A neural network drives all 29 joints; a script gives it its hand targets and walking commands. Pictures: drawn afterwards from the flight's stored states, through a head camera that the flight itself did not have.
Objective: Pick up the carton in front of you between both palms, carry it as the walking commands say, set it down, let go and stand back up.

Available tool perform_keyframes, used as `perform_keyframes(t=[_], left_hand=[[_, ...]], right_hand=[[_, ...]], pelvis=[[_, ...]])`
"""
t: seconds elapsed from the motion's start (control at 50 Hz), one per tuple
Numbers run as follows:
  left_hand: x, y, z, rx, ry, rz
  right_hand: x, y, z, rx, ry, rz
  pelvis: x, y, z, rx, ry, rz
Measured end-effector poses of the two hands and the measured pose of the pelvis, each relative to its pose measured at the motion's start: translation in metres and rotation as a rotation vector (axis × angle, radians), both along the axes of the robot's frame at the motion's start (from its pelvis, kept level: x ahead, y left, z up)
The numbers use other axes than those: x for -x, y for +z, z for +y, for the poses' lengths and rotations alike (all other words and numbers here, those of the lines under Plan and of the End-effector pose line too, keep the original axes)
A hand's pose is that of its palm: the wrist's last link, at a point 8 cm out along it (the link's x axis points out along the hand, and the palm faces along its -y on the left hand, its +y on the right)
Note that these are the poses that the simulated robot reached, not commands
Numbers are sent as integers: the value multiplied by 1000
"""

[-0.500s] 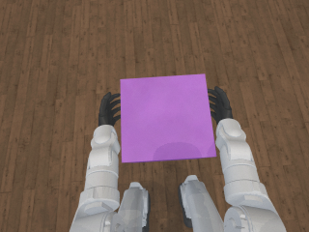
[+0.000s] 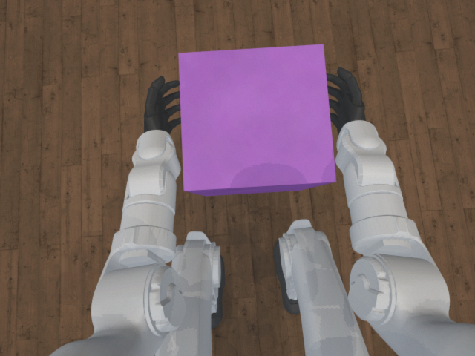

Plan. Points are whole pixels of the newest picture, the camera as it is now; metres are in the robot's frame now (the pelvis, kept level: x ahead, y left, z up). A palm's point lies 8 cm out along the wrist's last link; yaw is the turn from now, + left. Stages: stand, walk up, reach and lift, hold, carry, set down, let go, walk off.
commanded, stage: set down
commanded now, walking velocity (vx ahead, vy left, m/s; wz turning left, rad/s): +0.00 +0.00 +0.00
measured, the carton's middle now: (251, 136) +0.47 -0.03 -0.17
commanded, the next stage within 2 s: none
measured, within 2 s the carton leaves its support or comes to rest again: rests again in 1.72 s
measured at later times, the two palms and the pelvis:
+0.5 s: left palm (183, 133) +0.51 +0.11 -0.25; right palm (323, 126) +0.49 -0.19 -0.25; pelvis -0.02 +0.00 -0.11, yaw +1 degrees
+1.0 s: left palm (186, 136) +0.52 +0.11 -0.30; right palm (318, 127) +0.50 -0.19 -0.29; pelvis -0.02 +0.00 -0.15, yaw +1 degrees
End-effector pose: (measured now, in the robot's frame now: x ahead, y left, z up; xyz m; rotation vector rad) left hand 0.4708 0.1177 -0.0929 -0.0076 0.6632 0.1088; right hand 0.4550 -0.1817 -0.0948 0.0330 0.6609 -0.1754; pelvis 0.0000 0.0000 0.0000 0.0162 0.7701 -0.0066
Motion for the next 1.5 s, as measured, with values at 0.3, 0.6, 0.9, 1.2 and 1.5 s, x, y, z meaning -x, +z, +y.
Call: perform_keyframes(t=[0.3, 0.6, 0.9, 1.2, 1.5], left_hand=[[-26, -90, -6, -16, -11, 34], [-46, -188, -12, -28, -37, 63], [-45, -201, -7, -30, -40, 91], [-46, -213, -7, -8, -79, 104], [-47, -215, -5, 9, -119, 97]], right_hand=[[-25, -89, -5, 13, 5, 36], [-47, -182, -12, 42, 27, 68], [-47, -195, -9, 35, 46, 97], [-47, -208, -13, 37, 62, 112], [-48, -210, -16, 12, 88, 108]], pelvis=[[13, -67, -3, -8, 1, 24], [15, -125, -3, -6, 6, -21], [12, -143, -3, -3, 12, -52], [17, -151, 1, 8, 20, -107], [20, -152, 0, 8, 19, -134]])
